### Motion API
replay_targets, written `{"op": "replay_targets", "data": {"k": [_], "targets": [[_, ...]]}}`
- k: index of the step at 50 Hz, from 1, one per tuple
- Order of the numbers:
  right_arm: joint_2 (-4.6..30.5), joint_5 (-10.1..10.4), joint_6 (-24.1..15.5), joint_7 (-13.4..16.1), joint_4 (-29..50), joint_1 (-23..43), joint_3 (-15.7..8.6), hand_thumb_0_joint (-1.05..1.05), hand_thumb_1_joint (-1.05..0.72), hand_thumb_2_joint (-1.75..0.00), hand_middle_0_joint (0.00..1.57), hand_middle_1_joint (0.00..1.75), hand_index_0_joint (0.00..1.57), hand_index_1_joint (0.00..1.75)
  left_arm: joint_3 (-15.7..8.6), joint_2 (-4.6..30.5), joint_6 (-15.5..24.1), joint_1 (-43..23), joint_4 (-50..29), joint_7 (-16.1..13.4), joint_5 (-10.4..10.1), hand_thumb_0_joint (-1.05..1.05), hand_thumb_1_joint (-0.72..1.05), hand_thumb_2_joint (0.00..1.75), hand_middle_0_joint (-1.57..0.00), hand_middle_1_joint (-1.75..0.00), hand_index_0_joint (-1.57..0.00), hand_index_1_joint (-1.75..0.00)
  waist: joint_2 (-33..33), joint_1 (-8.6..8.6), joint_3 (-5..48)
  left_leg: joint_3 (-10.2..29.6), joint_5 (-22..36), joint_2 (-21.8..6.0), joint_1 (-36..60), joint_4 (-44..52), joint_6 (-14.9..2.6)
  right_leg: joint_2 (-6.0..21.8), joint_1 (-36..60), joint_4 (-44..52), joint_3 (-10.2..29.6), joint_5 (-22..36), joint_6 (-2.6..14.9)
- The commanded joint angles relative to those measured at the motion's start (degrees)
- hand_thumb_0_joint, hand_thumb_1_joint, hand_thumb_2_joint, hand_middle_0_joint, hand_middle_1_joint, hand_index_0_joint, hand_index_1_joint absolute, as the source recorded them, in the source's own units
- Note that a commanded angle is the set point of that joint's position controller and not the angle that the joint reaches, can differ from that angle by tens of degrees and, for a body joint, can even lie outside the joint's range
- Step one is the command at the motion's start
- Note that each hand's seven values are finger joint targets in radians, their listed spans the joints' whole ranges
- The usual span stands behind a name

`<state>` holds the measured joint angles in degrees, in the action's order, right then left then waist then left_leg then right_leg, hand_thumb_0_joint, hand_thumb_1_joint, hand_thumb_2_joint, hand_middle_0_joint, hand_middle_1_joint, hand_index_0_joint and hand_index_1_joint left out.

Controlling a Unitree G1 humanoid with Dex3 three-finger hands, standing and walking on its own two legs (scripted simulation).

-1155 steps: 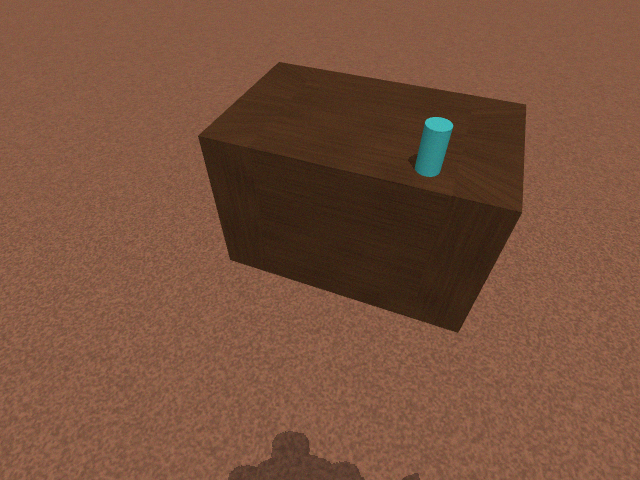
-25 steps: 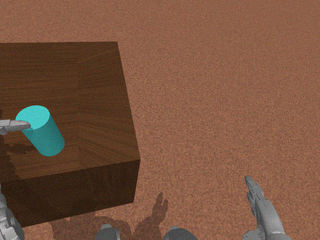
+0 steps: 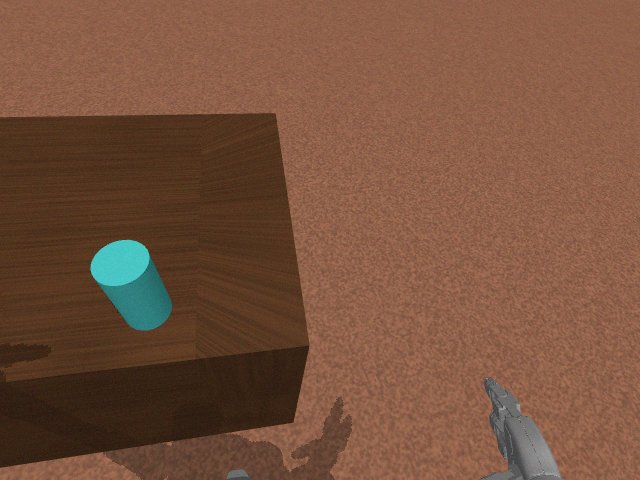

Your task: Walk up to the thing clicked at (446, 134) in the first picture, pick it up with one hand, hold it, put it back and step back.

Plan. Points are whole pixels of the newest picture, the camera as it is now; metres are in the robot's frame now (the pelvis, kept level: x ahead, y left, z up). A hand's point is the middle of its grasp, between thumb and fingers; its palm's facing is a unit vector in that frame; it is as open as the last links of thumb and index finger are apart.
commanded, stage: sink last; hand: left
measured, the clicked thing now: (136, 288) +0.41 +0.24 -0.05
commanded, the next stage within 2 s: home in 0.84 s
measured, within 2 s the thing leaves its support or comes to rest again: neither
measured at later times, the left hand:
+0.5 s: hand out of the picture +0.16 +0.23 +0.02, palm faces +0.30 -0.89 -0.35, open 17.2 cm
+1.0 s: hand out of the picture +0.13 +0.29 +0.02, palm faces +0.42 -0.77 -0.48, open 17.4 cm
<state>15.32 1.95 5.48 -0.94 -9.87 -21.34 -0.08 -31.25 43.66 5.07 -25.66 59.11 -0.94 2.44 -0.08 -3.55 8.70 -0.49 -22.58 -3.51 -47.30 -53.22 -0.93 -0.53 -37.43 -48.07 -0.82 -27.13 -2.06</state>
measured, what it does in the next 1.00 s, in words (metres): stands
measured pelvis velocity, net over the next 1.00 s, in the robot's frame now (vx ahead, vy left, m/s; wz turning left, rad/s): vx -0.03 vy -0.04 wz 0.03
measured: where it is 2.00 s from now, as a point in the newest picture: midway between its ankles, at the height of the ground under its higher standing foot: outside the picture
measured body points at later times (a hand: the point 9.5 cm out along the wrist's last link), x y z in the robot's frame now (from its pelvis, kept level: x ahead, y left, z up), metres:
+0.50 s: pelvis -0.01 -0.02 +0.01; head +0.02 -0.03 +0.46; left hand +0.14 +0.28 +0.04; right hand +0.16 -0.27 -0.04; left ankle +0.03 +0.10 -0.69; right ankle -0.04 -0.15 -0.69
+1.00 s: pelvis -0.03 -0.04 +0.00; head -0.01 -0.05 +0.45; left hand +0.10 +0.33 +0.05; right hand +0.13 -0.30 -0.05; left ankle +0.03 +0.10 -0.69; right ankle -0.04 -0.15 -0.69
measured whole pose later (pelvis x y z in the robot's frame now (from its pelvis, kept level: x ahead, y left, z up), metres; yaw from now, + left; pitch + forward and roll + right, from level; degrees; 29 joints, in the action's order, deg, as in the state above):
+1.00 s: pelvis -0.03 -0.04 +0.00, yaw +1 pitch +7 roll +1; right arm 14.4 2.3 1.6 5.4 -9.9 -27.0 -6.4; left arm -21.0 20.9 2.0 25.3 6.3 -3.6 -3.9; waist 1.4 2.6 5.3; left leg -1.0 -19.5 -2.3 -37.7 -50.2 1.3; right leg 0.7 -31.5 -53.1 -0.5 -28.6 0.0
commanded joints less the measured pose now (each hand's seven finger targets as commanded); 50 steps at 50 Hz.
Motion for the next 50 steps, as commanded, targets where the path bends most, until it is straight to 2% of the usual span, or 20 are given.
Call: {"op": "replay_targets", "data": {"k": [1,2,6,8,11,14,17,20,21,23,24,25,27,30,32,37,42,45,48,50], "targets": [[11.38,1.03,-3.30,1.07,6.37,-5.69,-8.06,0.00,0.41,-0.09,0.05,0.05,0.05,0.05,4.34,8.33,0.69,-0.73,-22.46,-1.54,-2.17,0.00,-0.44,0.05,-0.07,-0.03,-0.06,-0.03,13.99,0.32,18.24,2.77,30.59,-1.30,34.40,8.37,2.64,-2.38,-2.47,5.04,-3.63,17.12,2.99],[9.63,1.40,-3.31,1.08,4.75,-6.68,-7.36,0.00,0.42,-0.09,0.05,0.05,0.05,0.05,6.10,4.23,0.03,3.58,-27.74,-1.50,-3.04,0.00,-0.43,0.05,-0.06,-0.02,-0.06,-0.03,12.70,1.00,16.53,2.63,29.25,-1.07,33.39,8.88,2.54,-2.25,-2.02,5.41,-3.75,16.83,3.02],[7.86,2.57,-4.31,1.88,10.67,-3.56,-5.96,0.00,0.48,-0.07,0.05,0.05,0.05,0.05,8.00,-0.90,-1.22,17.44,-51.67,-2.82,-5.18,0.00,-0.46,0.04,-0.05,-0.02,-0.04,-0.02,9.44,3.75,12.80,1.77,23.96,-0.29,30.00,10.89,2.21,-1.80,3.23,6.01,-4.00,16.60,3.14],[10.14,2.97,-4.21,2.88,13.12,-3.06,-9.47,0.00,0.50,-0.06,0.05,0.05,0.05,0.05,4.64,-0.33,-2.00,29.75,-59.08,-4.12,-5.96,0.00,-0.45,0.05,-0.04,-0.02,-0.04,-0.03,6.27,4.71,10.91,1.25,22.75,0.26,27.72,11.88,1.89,-1.65,6.95,6.31,-3.68,18.05,2.89],[9.83,2.99,-3.17,3.83,11.02,-4.60,-12.01,0.00,0.51,-0.06,0.05,0.05,0.05,0.05,3.24,-1.68,-2.96,35.95,-66.49,-5.22,-6.33,0.00,-0.42,0.05,-0.04,-0.03,-0.03,-0.03,6.54,4.59,8.16,0.09,22.78,1.11,26.45,11.83,1.51,-1.16,8.16,6.39,-2.61,20.07,2.46],[6.28,2.63,-2.49,3.80,9.84,-4.94,-9.42,0.00,0.48,-0.06,0.05,0.05,0.05,0.05,4.78,-7.21,-4.05,43.41,-68.89,-5.38,-6.94,0.00,-0.42,0.05,-0.04,-0.04,-0.04,-0.04,7.41,5.83,4.63,-0.66,20.93,1.43,24.10,11.86,1.40,-0.75,7.92,6.22,-2.28,18.83,2.50],[4.60,2.28,-2.94,3.93,11.86,-5.49,-7.74,0.00,0.49,-0.06,0.06,0.05,0.05,0.05,10.32,-13.18,-4.41,47.89,-72.73,-4.71,-6.93,0.00,-0.46,0.05,-0.05,-0.04,-0.04,-0.04,6.14,4.28,3.72,-1.82,18.79,1.85,24.02,10.92,0.94,-0.28,6.77,6.37,-1.68,18.74,2.03],[2.75,1.65,-4.03,4.28,11.82,-3.21,-5.95,0.00,0.51,-0.06,0.06,0.05,0.05,0.05,18.38,-20.51,-4.04,49.78,-77.78,-3.68,-6.59,0.00,-0.52,0.04,-0.05,-0.05,-0.05,-0.05,4.53,3.87,3.76,-1.97,15.97,2.06,23.60,10.34,0.56,0.00,5.18,5.69,-1.42,17.14,1.98],[5.03,1.61,-4.56,4.94,13.53,-1.60,-8.58,0.00,0.51,-0.06,0.06,0.05,0.05,0.05,18.65,-20.30,-3.97,49.11,-81.05,-3.82,-6.65,0.00,-0.52,0.04,-0.05,-0.05,-0.05,-0.05,4.18,3.42,4.37,-1.90,14.21,2.05,23.88,10.58,0.63,-0.04,4.62,5.90,-1.38,15.54,2.01],[7.54,1.37,-5.11,5.81,14.31,-2.09,-10.93,0.00,0.51,-0.06,0.06,0.05,0.05,0.05,15.39,-17.57,-4.21,51.45,-80.67,-4.34,-6.41,0.00,-0.53,0.03,-0.06,-0.06,-0.06,-0.06,1.57,3.34,4.77,-1.68,11.99,2.10,23.67,10.57,0.48,-0.05,4.91,6.19,-1.37,13.56,1.85],[8.79,1.21,-4.94,6.19,12.37,-4.92,-12.50,0.00,0.51,-0.06,0.06,0.05,0.05,0.05,15.34,-17.52,-4.38,52.67,-81.30,-4.30,-6.36,0.00,-0.52,0.04,-0.06,-0.06,-0.06,-0.06,1.38,3.05,4.34,-1.88,11.06,2.25,23.59,10.55,0.47,-0.06,4.15,6.57,-1.27,12.90,1.82],[7.25,1.26,-5.21,6.30,12.85,-4.12,-11.38,0.00,0.51,-0.06,0.06,0.05,0.05,0.05,13.27,-15.84,-4.36,54.03,-81.77,-4.53,-6.37,0.00,-0.51,0.03,-0.05,-0.06,-0.06,-0.06,1.14,3.98,3.69,-1.80,10.08,2.39,22.58,10.46,0.49,0.03,4.34,6.74,-1.33,11.58,1.82],[8.15,1.17,-5.40,6.96,13.59,-4.52,-12.55,0.00,0.49,-0.06,0.06,0.05,0.05,0.05,12.83,-15.53,-4.16,52.36,-83.35,-4.66,-6.34,0.00,-0.52,0.02,-0.06,-0.07,-0.07,-0.06,-0.65,3.33,3.82,-1.83,8.82,2.38,22.67,10.34,0.25,0.06,4.28,7.15,-1.20,10.40,1.60],[4.91,1.18,-5.35,7.24,12.00,-6.63,-9.72,0.00,0.47,-0.06,0.06,0.05,0.05,0.05,11.91,-15.80,-4.17,53.57,-81.41,-4.44,-6.60,0.00,-0.53,0.03,-0.07,-0.07,-0.07,-0.06,-1.93,4.49,0.68,-2.33,6.33,2.94,20.18,10.06,-0.19,0.70,4.31,8.36,-0.44,8.25,1.35],[2.84,1.04,-5.13,7.08,8.60,-7.31,-8.50,0.00,0.49,-0.06,0.06,0.05,0.05,0.05,13.13,-17.92,-4.25,56.28,-78.11,-3.83,-6.75,0.00,-0.52,0.03,-0.06,-0.06,-0.07,-0.06,-0.71,4.98,-4.41,-3.00,4.07,3.25,17.90,10.15,-0.03,1.19,1.85,9.55,0.51,5.56,1.32],[3.38,0.71,-6.49,6.41,13.36,-1.99,-7.86,0.00,0.52,-0.05,0.06,0.05,0.05,0.05,10.30,-15.97,-2.50,53.11,-76.71,-3.44,-7.02,0.00,-0.52,0.03,-0.05,-0.06,-0.06,-0.06,-0.97,6.02,-7.03,-2.77,-1.33,3.32,14.86,9.60,0.33,2.26,1.15,11.88,3.75,-4.44,1.19],[5.52,0.33,-7.09,6.58,12.11,-2.84,-10.35,0.00,0.51,-0.05,0.05,0.05,0.05,0.05,5.15,-12.35,-0.74,51.67,-69.27,-3.75,-6.92,0.00,-0.55,0.03,-0.06,-0.07,-0.07,-0.06,-3.40,5.97,-5.53,-2.47,0.97,3.13,15.06,8.43,0.12,2.63,1.98,11.62,5.12,-1.70,0.67],[5.05,0.20,-6.91,6.60,11.19,-4.12,-9.73,0.00,0.48,-0.06,0.06,0.05,0.05,0.05,2.67,-10.05,0.19,50.06,-64.44,-3.88,-6.70,0.00,-0.57,0.04,-0.07,-0.07,-0.07,-0.07,-4.16,5.86,-2.71,-2.53,2.80,3.28,15.28,7.57,0.02,3.14,3.08,11.29,5.86,1.77,0.20],[5.86,0.34,-7.40,6.83,10.96,-4.48,-9.80,0.00,0.39,-0.15,0.12,0.13,0.12,0.13,2.51,-8.82,0.65,46.83,-61.85,-3.93,-6.30,0.00,-0.50,0.09,-0.06,-0.06,-0.06,-0.06,-2.25,4.81,-0.41,-2.56,5.11,3.20,16.94,7.87,0.10,2.85,3.38,9.67,4.87,6.20,0.40],[3.56,0.50,-7.85,6.76,11.61,-2.76,-5.92,0.00,0.23,-0.31,0.13,0.18,0.13,0.18,4.22,-9.88,1.24,44.77,-59.85,-4.14,-6.14,0.00,-0.55,0.06,-0.05,-0.06,-0.05,-0.06,-0.60,5.54,0.07,-2.37,5.95,3.06,17.68,8.64,0.19,2.21,3.36,8.53,3.14,5.89,0.99]]}}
